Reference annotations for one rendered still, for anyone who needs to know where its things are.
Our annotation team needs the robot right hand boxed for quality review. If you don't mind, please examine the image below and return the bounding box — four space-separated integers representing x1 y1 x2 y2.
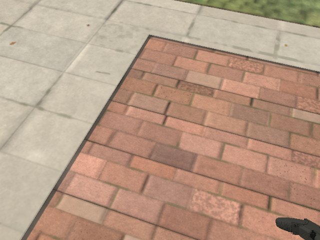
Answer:
275 217 320 240

